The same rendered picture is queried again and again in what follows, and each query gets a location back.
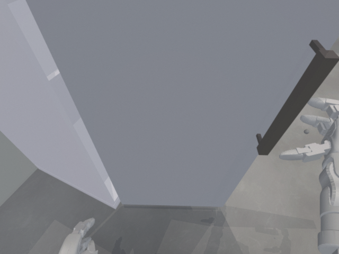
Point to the robot right hand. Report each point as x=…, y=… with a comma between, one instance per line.
x=327, y=127

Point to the robot left hand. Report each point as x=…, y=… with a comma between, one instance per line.
x=74, y=244

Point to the handle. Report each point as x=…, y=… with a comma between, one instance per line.
x=319, y=68

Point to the robot right forearm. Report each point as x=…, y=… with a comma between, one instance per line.
x=328, y=238

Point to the fridge door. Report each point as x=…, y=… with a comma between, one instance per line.
x=174, y=92

